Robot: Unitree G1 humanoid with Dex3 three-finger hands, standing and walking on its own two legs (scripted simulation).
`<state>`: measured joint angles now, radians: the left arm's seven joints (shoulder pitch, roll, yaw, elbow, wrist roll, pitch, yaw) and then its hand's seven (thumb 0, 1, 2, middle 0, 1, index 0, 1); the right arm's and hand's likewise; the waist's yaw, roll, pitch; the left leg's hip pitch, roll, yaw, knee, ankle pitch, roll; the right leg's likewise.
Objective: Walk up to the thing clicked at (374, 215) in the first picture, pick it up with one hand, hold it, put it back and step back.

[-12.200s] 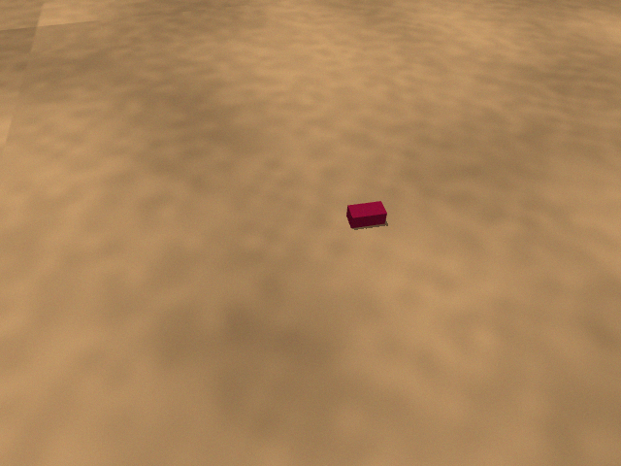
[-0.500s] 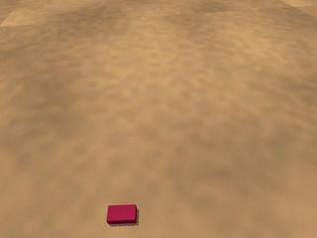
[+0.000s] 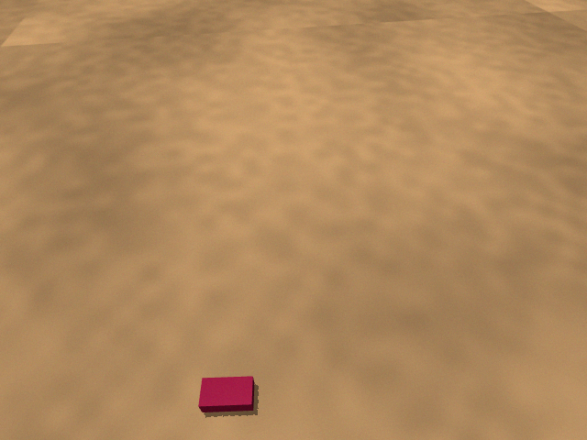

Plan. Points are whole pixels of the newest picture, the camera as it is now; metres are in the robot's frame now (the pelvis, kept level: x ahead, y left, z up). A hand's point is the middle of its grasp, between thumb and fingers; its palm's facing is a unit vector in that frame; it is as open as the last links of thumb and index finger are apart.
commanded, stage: stand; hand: left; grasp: from above
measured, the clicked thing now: (227, 394) +0.42 +0.22 -0.75
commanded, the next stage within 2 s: rise first in 0.56 s
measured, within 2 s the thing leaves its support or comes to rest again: neither
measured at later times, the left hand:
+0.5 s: hand out of the picture +0.07 +0.25 -0.16, palm faces -0.03 -0.94 -0.34, open 7.4 cm
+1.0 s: hand out of the picture +0.15 +0.25 -0.18, palm faces -0.06 -0.92 -0.38, open 10.8 cm
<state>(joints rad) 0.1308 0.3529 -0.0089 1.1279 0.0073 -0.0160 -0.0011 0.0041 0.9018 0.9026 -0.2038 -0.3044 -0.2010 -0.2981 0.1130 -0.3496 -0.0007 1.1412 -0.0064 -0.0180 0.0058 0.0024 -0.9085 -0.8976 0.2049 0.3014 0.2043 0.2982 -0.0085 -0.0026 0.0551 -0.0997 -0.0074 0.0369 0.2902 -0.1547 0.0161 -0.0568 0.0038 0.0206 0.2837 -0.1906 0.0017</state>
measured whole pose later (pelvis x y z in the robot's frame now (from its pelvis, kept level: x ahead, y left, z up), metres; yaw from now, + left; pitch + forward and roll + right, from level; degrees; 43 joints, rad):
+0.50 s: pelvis +0.00 +0.00 +0.00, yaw +0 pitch -2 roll +0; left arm 0.13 0.35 -0.01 1.12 0.01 -0.02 0.00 0.00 0.90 0.90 -0.20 -0.30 -0.20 -0.30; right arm 0.11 -0.35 0.00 1.14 0.00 -0.02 0.00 0.00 -0.91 -0.90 0.20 0.30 0.20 0.30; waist -0.01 0.00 0.05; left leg -0.10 -0.01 0.03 0.29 -0.16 0.02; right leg -0.05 0.00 0.02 0.29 -0.20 0.00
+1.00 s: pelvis -0.01 +0.00 -0.03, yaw +1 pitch +8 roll -1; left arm 0.00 0.34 0.12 0.94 0.15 0.05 -0.01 0.00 0.16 0.99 -0.08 -0.90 -0.08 -0.88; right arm 0.26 -0.25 -0.02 0.73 0.03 -0.04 -0.02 0.00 -0.92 -0.90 0.20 0.30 0.20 0.30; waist -0.03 0.00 -0.03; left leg -0.51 0.00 0.01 0.67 -0.30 0.02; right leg -0.45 0.01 -0.01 0.65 -0.34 -0.01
